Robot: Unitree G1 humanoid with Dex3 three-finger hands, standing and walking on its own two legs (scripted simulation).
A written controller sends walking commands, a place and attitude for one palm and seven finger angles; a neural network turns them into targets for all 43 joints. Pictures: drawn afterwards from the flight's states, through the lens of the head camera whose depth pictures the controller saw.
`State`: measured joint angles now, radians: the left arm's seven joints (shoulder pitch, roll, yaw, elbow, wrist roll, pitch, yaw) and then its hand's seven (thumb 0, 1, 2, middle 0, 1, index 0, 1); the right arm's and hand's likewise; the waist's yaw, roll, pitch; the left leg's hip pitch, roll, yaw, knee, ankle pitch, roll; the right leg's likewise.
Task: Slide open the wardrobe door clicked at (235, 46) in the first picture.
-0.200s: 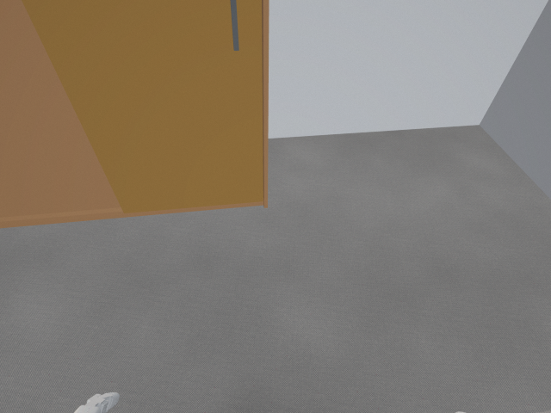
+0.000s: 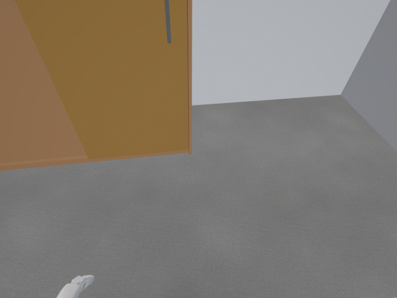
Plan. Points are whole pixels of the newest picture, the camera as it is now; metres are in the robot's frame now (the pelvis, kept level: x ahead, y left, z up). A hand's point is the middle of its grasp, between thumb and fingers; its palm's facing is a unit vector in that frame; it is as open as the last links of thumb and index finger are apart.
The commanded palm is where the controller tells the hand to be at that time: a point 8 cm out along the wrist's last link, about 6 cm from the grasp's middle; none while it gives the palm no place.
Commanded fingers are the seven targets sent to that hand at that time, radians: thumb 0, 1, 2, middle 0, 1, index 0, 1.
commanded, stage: stand and wait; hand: right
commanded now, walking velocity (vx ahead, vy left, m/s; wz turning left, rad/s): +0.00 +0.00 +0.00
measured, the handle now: out of the picture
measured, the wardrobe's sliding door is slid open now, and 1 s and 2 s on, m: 0.00 0.00 0.00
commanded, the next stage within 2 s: look at it before walking up in 0.62 s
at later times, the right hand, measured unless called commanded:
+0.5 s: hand out of the picture +0.04 -0.23 -0.15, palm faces -0.02 +0.94 -0.34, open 7.4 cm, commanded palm none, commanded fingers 0.00 -0.90 -0.90 0.20 0.30 0.20 0.30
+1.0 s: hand out of the picture +0.05 -0.23 -0.15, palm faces -0.02 +0.94 -0.33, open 7.4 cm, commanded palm none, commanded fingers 0.00 -0.90 -0.90 0.20 0.30 0.20 0.30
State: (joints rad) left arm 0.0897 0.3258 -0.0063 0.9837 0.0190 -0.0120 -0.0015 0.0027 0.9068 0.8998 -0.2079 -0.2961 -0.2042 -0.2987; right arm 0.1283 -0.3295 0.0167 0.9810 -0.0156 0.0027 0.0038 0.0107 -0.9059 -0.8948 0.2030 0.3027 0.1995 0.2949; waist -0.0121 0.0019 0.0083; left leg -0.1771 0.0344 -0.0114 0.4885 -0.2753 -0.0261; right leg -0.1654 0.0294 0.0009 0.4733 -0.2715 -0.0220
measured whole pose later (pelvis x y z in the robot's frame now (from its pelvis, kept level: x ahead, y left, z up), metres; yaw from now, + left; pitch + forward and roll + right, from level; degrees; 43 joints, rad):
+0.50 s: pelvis -0.02 +0.02 +0.01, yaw +0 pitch -3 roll +0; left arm 0.15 0.34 0.00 1.10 0.01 -0.01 0.00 0.00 0.91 0.90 -0.21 -0.30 -0.20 -0.30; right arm 0.16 -0.34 0.01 1.08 -0.01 0.00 0.01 0.01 -0.91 -0.89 0.20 0.30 0.20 0.29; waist -0.01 0.00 0.03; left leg -0.16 0.01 0.00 0.42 -0.21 0.00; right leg -0.16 0.01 0.02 0.40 -0.20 0.00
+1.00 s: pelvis -0.02 +0.02 +0.01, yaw +0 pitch -2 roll +0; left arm 0.13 0.34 -0.01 1.11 0.01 -0.01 0.00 0.00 0.91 0.90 -0.21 -0.30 -0.20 -0.30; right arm 0.14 -0.33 0.01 1.09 -0.02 -0.01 0.01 0.01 -0.91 -0.89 0.20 0.30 0.20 0.29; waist -0.01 0.00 0.03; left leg -0.16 0.00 0.00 0.39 -0.19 0.00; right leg -0.15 0.00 0.01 0.38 -0.19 0.01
